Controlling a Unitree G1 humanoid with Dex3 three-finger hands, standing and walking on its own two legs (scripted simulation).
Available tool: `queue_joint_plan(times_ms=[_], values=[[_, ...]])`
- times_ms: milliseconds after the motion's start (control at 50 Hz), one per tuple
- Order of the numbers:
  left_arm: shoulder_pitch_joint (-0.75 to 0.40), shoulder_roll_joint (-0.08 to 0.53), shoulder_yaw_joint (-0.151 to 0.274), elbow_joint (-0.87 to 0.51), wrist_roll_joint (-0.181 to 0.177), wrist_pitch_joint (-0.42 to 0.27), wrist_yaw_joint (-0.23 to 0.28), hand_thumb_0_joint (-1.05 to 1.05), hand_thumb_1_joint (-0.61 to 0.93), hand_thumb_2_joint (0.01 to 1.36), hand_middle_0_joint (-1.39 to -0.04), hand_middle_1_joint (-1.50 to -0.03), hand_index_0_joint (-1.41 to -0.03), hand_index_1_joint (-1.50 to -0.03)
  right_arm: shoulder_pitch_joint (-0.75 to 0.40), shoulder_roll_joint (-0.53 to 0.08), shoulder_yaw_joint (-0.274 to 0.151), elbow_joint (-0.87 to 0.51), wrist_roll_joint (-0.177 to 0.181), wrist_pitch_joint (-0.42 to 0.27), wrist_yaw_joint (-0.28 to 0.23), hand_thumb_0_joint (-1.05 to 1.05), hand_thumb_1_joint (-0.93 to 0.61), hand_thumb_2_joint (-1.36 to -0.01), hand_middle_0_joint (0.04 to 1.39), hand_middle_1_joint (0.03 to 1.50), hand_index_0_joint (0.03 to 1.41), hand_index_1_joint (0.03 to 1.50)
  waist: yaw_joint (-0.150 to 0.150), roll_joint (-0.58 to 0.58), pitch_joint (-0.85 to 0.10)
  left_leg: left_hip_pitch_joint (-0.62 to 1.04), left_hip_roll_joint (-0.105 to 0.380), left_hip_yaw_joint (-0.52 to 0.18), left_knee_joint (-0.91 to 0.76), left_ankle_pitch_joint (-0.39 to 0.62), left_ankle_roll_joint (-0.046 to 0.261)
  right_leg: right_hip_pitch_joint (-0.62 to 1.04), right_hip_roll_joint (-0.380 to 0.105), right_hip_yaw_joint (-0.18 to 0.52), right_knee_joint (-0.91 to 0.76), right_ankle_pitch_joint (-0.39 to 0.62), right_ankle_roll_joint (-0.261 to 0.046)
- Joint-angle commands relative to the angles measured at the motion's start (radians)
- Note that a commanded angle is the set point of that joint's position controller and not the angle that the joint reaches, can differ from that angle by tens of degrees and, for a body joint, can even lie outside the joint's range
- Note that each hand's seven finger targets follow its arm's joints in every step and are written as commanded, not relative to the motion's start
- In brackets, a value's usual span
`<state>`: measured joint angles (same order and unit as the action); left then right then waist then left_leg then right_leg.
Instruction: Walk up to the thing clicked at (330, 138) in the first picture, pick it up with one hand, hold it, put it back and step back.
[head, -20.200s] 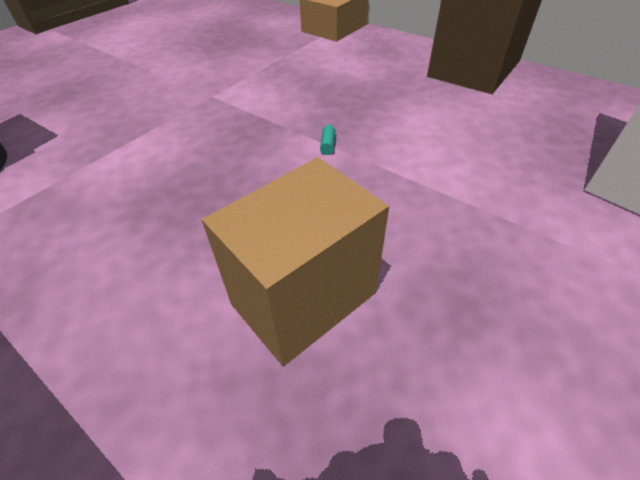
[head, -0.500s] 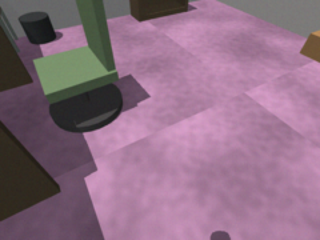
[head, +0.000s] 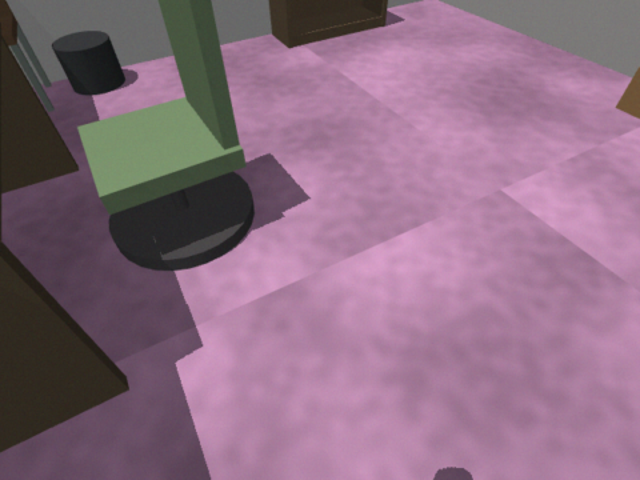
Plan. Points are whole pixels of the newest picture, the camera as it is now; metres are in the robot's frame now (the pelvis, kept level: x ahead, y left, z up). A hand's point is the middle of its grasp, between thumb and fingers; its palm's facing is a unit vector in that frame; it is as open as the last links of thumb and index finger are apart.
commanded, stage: stand
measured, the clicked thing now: out of the picture +0.72 -1.32 -0.74
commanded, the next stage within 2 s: walk up in 1.88 s
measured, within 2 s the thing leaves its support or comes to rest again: neither
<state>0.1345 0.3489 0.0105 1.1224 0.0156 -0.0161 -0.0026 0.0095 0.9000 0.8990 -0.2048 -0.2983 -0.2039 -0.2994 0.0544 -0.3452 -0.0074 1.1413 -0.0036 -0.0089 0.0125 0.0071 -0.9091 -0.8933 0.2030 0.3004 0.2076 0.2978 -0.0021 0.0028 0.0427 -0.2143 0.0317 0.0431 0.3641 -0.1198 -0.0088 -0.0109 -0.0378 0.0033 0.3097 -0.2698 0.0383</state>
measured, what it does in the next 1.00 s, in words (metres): stands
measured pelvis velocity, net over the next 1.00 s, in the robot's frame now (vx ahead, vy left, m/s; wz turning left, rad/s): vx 0.00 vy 0.00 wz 0.01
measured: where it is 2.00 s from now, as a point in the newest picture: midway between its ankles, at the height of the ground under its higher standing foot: outside the picture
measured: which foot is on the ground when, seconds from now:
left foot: down 0.00-1.00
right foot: down 0.00-1.00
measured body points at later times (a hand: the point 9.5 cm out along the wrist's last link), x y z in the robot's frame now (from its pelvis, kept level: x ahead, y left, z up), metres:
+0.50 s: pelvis +0.00 +0.00 +0.00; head +0.00 +0.01 +0.45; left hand +0.06 +0.31 -0.13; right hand +0.07 -0.30 -0.13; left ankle +0.05 +0.12 -0.74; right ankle -0.06 -0.14 -0.74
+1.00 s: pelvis +0.00 +0.00 +0.00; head +0.02 +0.00 +0.45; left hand +0.06 +0.31 -0.13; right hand +0.09 -0.30 -0.13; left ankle +0.05 +0.12 -0.74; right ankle -0.06 -0.14 -0.74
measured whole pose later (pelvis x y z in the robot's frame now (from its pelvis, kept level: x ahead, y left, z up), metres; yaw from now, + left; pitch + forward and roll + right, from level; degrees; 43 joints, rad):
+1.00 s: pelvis +0.00 +0.00 +0.00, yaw +0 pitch -2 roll +0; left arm 0.16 0.35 0.01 1.11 0.02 -0.01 0.00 0.01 0.90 0.90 -0.20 -0.30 -0.20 -0.30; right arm 0.09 -0.35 -0.01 1.15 0.00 -0.01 0.01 0.01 -0.91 -0.89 0.20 0.30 0.21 0.30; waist 0.00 0.00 0.05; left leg -0.21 0.02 0.04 0.36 -0.12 0.00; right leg 0.00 -0.05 0.00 0.30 -0.27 0.04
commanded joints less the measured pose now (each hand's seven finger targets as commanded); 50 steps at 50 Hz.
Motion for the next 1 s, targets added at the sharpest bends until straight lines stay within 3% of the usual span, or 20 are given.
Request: queue_joint_plan(times_ms=[0, 200, 260, 320, 360, 500, 620, 700, 760, 800, 900, 920, 980], values=[[-0.01, 0.222, 0.043, -0.051, -0.002, -0.013, 0.015, 0.0, 0.9, 0.9, -0.2, -0.3, -0.2, -0.3, -0.032, -0.215, -0.04, -0.055, 0.001, -0.022, -0.016, 0.0, -0.9, -0.9, 0.2, 0.3, 0.2, 0.3, -0.004, -0.007, -0.084, 0.158, 0.114, -0.106, -0.015, 0.206, 0.031, -0.101, -0.105, 0.055, -0.065, 0.21, -0.042], [-0.022, 0.217, 0.043, -0.064, -0.003, -0.01, 0.014, 0.0, 0.9, 0.9, -0.2, -0.3, -0.2, -0.3, -0.03, -0.214, -0.038, -0.055, -0.002, -0.025, -0.017, 0.0, -0.9, -0.9, 0.2, 0.3, 0.2, 0.3, 0.001, 0.007, -0.102, 0.155, 0.115, -0.102, -0.018, 0.245, 0.028, -0.07, -0.104, 0.048, -0.061, 0.227, -0.041], [-0.021, 0.216, 0.043, -0.061, 0.001, -0.007, 0.015, 0.0, 0.9, 0.9, -0.2, -0.3, -0.2, -0.3, -0.03, -0.216, -0.037, -0.053, 0.001, -0.024, -0.018, 0.0, -0.9, -0.9, 0.2, 0.3, 0.2, 0.3, -0.001, 0.005, -0.087, 0.156, 0.118, -0.109, -0.03, 0.206, 0.029, -0.082, -0.101, 0.046, -0.063, 0.194, -0.042], [-0.022, 0.214, 0.04, -0.059, -0.001, -0.004, 0.013, 0.0, 0.9, 0.9, -0.2, -0.3, -0.2, -0.3, -0.035, -0.219, -0.039, -0.052, 0.0, -0.02, -0.016, 0.0, -0.9, -0.9, 0.2, 0.3, 0.2, 0.3, -0.003, -0.005, -0.039, 0.129, 0.111, -0.113, -0.054, 0.069, 0.027, -0.13, -0.097, 0.047, -0.083, 0.089, -0.044], [-0.027, 0.214, 0.041, -0.061, 0.001, -0.003, 0.013, 0.0, 0.9, 0.9, -0.2, -0.3, -0.2, -0.3, -0.023, -0.22, -0.042, -0.05, -0.002, -0.018, -0.016, 0.0, -0.9, -0.9, 0.2, 0.3, 0.2, 0.3, -0.007, -0.01, -0.031, 0.11, 0.108, -0.116, -0.063, 0.031, 0.028, -0.127, -0.098, 0.048, -0.083, 0.069, -0.049], [-0.014, 0.211, 0.04, -0.06, 0.0, -0.004, 0.01, 0.0, 0.9, 0.9, -0.2, -0.3, -0.2, -0.3, -0.015, -0.227, -0.046, -0.045, 0.0, -0.018, -0.014, 0.0, -0.9, -0.9, 0.2, 0.3, 0.2, 0.3, -0.006, 0.011, -0.038, 0.114, 0.106, -0.132, -0.078, -0.014, 0.029, -0.129, -0.097, 0.049, -0.081, 0.047, -0.052], [-0.001, 0.216, 0.038, -0.066, -0.001, -0.01, 0.013, 0.0, 0.9, 0.9, -0.2, -0.3, -0.2, -0.3, -0.003, -0.22, -0.043, -0.047, 0.001, -0.023, -0.014, 0.0, -0.9, -0.9, 0.2, 0.3, 0.2, 0.3, -0.004, -0.012, -0.083, 0.151, 0.112, -0.121, -0.032, 0.173, 0.036, -0.1, -0.105, 0.048, -0.071, 0.158, -0.046], [0.004, 0.22, 0.04, -0.064, -0.001, -0.008, 0.013, 0.0, 0.9, 0.9, -0.2, -0.3, -0.2, -0.3, 0.002, -0.218, -0.041, -0.046, 0.0, -0.022, -0.016, 0.0, -0.9, -0.9, 0.2, 0.3, 0.2, 0.3, -0.006, -0.003, -0.076, 0.154, 0.109, -0.118, -0.034, 0.161, 0.034, -0.102, -0.104, 0.047, -0.066, 0.157, -0.047], [0.003, 0.216, 0.039, -0.06, 0.0, -0.002, 0.014, 0.0, 0.9, 0.9, -0.2, -0.3, -0.2, -0.3, -0.001, -0.218, -0.04, -0.046, 0.001, -0.018, -0.016, 0.0, -0.9, -0.9, 0.2, 0.3, 0.2, 0.3, -0.007, 0.006, -0.041, 0.125, 0.103, -0.127, -0.059, 0.062, 0.03, -0.119, -0.098, 0.043, -0.07, 0.09, -0.049], [0.012, 0.217, 0.039, -0.059, 0.0, -0.001, 0.012, 0.0, 0.9, 0.9, -0.2, -0.3, -0.2, -0.3, -0.001, -0.219, -0.04, -0.047, 0.001, -0.018, -0.016, 0.0, -0.9, -0.9, 0.2, 0.3, 0.2, 0.3, -0.005, 0.005, -0.035, 0.123, 0.104, -0.132, -0.066, 0.058, 0.03, -0.126, -0.097, 0.042, -0.071, 0.081, -0.051], [0.012, 0.22, 0.039, -0.065, -0.001, -0.006, 0.013, 0.0, 0.9, 0.9, -0.2, -0.3, -0.2, -0.3, 0.0, -0.218, -0.041, -0.05, 0.001, -0.022, -0.016, 0.0, -0.9, -0.9, 0.2, 0.3, 0.2, 0.3, -0.005, -0.011, -0.06, 0.15, 0.107, -0.123, -0.034, 0.162, 0.033, -0.113, -0.107, 0.048, -0.072, 0.143, -0.051], [0.013, 0.216, 0.038, -0.066, -0.001, -0.006, 0.012, 0.0, 0.9, 0.9, -0.2, -0.3, -0.2, -0.3, 0.009, -0.222, -0.041, -0.049, 0.001, -0.022, -0.016, 0.0, -0.9, -0.9, 0.2, 0.3, 0.2, 0.3, -0.007, 0.003, -0.062, 0.141, 0.103, -0.122, -0.042, 0.138, 0.03, -0.11, -0.103, 0.045, -0.073, 0.13, -0.049], [0.02, 0.217, 0.039, -0.067, -0.003, -0.007, 0.015, 0.0, 0.9, 0.9, -0.2, -0.3, -0.2, -0.3, -0.004, -0.219, -0.039, -0.054, 0.0, -0.024, -0.017, 0.0, -0.9, -0.9, 0.2, 0.3, 0.2, 0.3, 0.002, -0.005, -0.087, 0.164, 0.112, -0.121, -0.018, 0.227, 0.037, -0.086, -0.107, 0.041, -0.062, 0.195, -0.044]])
